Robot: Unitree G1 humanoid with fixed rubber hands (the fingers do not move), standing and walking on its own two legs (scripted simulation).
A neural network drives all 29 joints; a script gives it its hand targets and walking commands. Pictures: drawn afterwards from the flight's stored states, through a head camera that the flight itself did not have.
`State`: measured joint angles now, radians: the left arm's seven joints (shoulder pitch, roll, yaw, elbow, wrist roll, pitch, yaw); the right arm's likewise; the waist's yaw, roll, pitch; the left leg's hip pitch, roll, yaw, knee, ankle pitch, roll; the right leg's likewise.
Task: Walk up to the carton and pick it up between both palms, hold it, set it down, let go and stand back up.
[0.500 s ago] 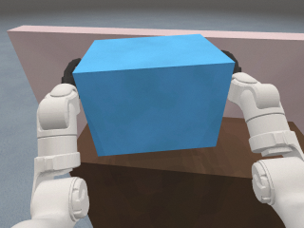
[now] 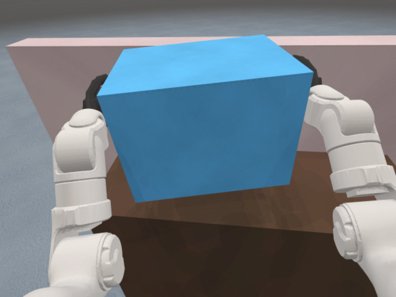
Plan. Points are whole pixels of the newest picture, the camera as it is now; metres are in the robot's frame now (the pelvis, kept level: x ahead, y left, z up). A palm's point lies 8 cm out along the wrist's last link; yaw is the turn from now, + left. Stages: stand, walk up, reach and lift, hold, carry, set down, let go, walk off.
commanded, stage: hold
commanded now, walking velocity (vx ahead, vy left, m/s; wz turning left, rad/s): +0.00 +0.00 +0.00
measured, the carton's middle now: (203, 113) +0.39 -0.02 +0.24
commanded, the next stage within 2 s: none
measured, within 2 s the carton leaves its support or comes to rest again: neither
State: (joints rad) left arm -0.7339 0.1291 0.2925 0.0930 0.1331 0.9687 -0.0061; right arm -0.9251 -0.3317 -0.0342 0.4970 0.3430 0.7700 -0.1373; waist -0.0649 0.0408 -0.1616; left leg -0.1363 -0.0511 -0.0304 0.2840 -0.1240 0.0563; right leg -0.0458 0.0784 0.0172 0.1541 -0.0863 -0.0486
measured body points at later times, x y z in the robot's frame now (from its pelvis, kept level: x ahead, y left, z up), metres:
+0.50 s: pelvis +0.01 -0.03 +0.00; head -0.07 -0.02 +0.44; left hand +0.35 +0.20 +0.28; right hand +0.38 -0.19 +0.28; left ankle +0.02 +0.08 -0.75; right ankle +0.00 -0.09 -0.75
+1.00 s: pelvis +0.00 -0.01 +0.00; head -0.08 +0.00 +0.44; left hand +0.35 +0.20 +0.27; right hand +0.37 -0.19 +0.28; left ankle +0.02 +0.08 -0.75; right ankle +0.00 -0.09 -0.75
